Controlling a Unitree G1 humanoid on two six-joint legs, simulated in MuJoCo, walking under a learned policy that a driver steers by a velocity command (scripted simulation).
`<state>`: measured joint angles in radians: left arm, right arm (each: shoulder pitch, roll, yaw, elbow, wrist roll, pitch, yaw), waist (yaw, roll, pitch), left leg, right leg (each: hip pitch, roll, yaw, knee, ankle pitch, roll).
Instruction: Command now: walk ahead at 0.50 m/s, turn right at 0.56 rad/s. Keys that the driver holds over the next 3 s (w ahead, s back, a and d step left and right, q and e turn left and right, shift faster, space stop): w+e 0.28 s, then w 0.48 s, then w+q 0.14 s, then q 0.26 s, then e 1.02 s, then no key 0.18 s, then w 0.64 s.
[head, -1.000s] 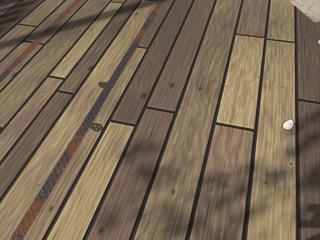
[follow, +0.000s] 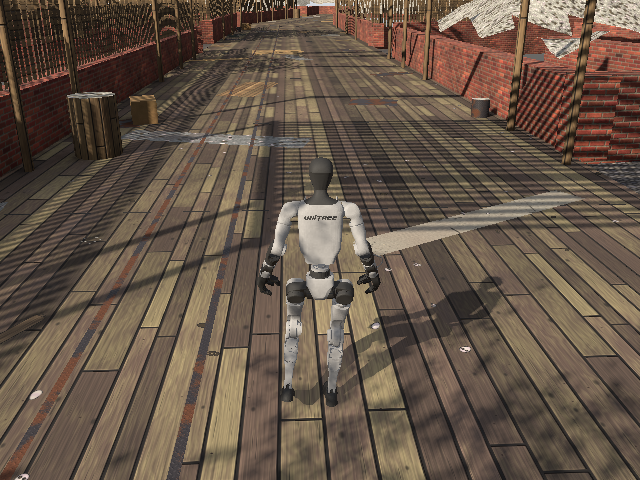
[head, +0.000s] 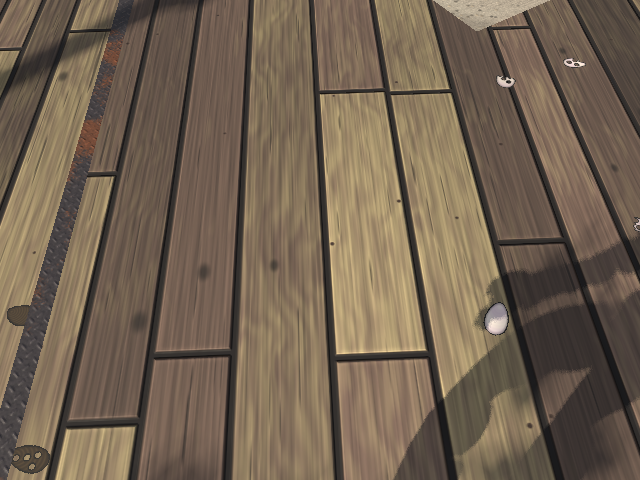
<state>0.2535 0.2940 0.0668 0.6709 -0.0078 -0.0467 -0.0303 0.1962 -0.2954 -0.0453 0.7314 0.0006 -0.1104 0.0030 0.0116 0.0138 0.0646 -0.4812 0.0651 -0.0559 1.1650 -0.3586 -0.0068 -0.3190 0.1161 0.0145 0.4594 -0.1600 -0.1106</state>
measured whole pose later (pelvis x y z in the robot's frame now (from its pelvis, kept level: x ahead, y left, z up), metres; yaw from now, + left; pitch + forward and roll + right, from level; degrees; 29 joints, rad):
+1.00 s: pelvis +0.52 -0.08 +0.01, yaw -12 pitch +1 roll +0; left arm 0.24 0.26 0.05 0.73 0.02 -0.09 -0.02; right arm 0.26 -0.32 -0.06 0.82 0.02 -0.05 0.00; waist 0.00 0.05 0.04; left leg -0.55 0.07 -0.06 1.11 -0.30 -0.01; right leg -0.21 0.03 -0.10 0.37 -0.17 -0.06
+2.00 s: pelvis +0.67 -0.14 +0.01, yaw -26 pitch +2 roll +3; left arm 0.22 0.29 0.07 0.76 -0.01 0.01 0.05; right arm 0.04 -0.30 -0.10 0.83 0.01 0.02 -0.05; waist 0.02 0.02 0.04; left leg -0.50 -0.02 -0.07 0.88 -0.31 -0.08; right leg -0.26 0.05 0.11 0.43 -0.20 -0.06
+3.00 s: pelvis +0.86 -0.23 -0.02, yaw -38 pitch +2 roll -1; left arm 0.47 0.30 0.06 0.89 -0.01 -0.05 0.01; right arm -0.02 -0.29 -0.03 0.75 0.02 -0.09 0.06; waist 0.08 0.01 0.04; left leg -0.50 0.01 0.04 0.52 -0.06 0.06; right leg 0.16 -0.02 0.02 0.28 -0.45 0.02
